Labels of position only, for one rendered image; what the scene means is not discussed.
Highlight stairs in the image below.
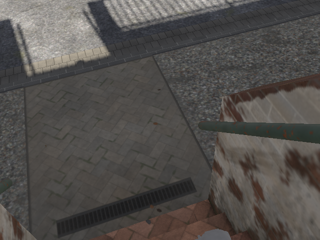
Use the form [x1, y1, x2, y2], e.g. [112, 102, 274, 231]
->
[89, 199, 252, 240]

